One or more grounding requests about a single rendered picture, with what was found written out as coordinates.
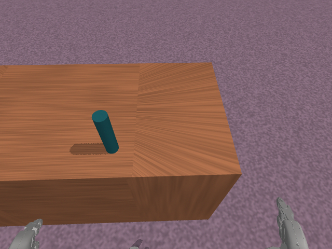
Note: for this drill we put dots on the left robot hand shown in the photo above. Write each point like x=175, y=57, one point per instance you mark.
x=26, y=239

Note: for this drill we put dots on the can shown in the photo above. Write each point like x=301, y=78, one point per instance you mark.
x=105, y=130

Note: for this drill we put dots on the right robot hand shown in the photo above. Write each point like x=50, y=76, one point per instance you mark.
x=290, y=231

